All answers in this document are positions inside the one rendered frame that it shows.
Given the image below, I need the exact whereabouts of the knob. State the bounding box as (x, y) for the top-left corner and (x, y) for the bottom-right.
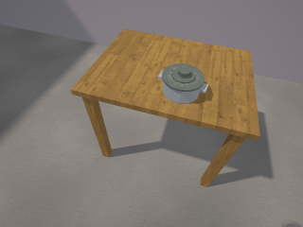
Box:
(178, 66), (190, 78)

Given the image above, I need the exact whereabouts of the table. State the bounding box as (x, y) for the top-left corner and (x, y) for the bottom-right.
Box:
(71, 28), (260, 187)

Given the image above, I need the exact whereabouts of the pot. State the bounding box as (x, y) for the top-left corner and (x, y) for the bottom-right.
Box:
(158, 70), (208, 104)

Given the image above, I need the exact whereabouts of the lid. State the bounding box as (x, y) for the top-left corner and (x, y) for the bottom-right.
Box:
(162, 63), (205, 92)

